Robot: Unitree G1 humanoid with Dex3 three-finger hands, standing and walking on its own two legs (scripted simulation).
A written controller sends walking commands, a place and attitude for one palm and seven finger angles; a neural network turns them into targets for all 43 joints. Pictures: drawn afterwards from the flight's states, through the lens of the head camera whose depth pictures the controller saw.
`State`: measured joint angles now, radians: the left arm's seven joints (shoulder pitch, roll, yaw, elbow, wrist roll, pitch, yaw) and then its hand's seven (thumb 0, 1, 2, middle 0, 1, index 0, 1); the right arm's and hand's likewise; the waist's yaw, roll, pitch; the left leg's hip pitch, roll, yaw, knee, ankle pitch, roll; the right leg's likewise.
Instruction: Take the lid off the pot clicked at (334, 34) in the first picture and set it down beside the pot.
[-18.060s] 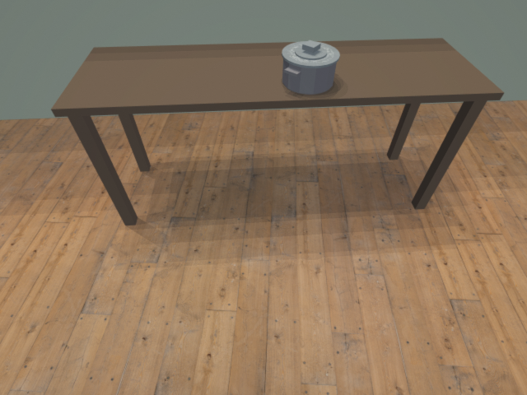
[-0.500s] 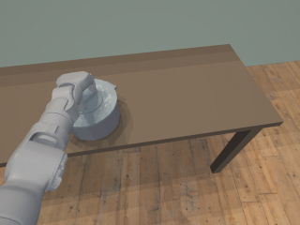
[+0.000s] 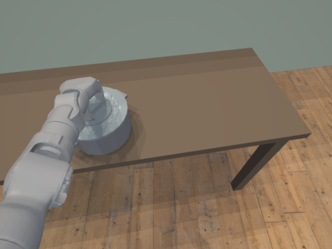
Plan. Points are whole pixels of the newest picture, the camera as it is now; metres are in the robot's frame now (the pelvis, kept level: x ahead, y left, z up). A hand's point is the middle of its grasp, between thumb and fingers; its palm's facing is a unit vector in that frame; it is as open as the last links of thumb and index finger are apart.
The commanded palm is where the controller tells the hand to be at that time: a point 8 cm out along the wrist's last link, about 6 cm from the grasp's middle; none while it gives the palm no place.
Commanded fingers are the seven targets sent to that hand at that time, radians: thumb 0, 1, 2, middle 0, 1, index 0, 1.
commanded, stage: close the fingers and squeeze the knob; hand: left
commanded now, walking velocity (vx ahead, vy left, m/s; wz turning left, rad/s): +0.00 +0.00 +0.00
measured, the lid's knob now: (90, 105) +0.50 +0.19 +0.04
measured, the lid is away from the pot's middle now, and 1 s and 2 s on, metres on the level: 0.00 0.01 0.00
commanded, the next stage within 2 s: lift the lid straight up in 0.30 s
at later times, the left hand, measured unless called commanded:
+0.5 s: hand (85, 107) +0.47 +0.19 +0.06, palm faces -0.38 -0.09 -0.92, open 8.4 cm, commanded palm +0.47 +0.19 +0.12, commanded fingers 0.00 0.52 1.00 -0.87 -1.10 -0.83 -1.07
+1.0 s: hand (78, 101) +0.46 +0.19 +0.09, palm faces -0.34 -0.09 -0.94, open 8.4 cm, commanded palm +0.47 +0.19 +0.16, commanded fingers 0.00 0.52 1.00 -0.87 -1.10 -0.83 -1.07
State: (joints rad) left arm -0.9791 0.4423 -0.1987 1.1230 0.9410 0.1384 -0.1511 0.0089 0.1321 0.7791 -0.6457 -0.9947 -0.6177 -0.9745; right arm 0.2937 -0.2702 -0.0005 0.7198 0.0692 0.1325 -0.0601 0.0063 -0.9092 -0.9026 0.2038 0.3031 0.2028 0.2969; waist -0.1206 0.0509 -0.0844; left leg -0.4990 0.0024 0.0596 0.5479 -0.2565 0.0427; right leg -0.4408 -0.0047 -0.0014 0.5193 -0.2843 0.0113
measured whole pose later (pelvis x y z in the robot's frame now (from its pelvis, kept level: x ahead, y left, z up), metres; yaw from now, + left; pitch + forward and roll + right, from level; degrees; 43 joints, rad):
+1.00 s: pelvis +0.00 +0.01 +0.00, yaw +1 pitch +9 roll -1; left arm -0.97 0.44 -0.22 1.04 0.91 0.17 -0.20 -0.03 0.10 0.81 -0.69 -1.00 -0.64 -0.97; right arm 0.26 -0.27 0.00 0.71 0.07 0.11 -0.06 0.01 -0.91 -0.90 0.20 0.30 0.20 0.30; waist -0.10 0.06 -0.08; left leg -0.43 -0.02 0.05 0.51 -0.24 0.05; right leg -0.36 -0.02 -0.01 0.48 -0.28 0.02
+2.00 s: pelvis +0.00 +0.00 +0.01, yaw +2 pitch +6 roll +0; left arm -1.10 0.47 -0.25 0.92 0.92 0.22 -0.35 -0.04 0.10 0.81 -0.70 -1.01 -0.64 -0.97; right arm 0.23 -0.27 0.02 0.69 0.07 0.10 -0.05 0.01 -0.91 -0.90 0.20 0.30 0.20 0.30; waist -0.08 0.07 -0.06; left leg -0.35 -0.03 0.03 0.44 -0.21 0.05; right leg -0.29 -0.03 -0.03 0.43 -0.26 0.02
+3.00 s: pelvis +0.00 +0.01 +0.01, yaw +2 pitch +6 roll -1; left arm -1.13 0.61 -0.20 0.95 0.94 0.15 -0.45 -0.04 0.11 0.81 -0.72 -1.02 -0.63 -0.96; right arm 0.25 -0.29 0.02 0.68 0.07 0.11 -0.07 0.01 -0.91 -0.90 0.20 0.30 0.20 0.30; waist -0.09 0.04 -0.04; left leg -0.35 -0.02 0.03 0.44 -0.20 0.05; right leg -0.27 -0.02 -0.03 0.39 -0.23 0.02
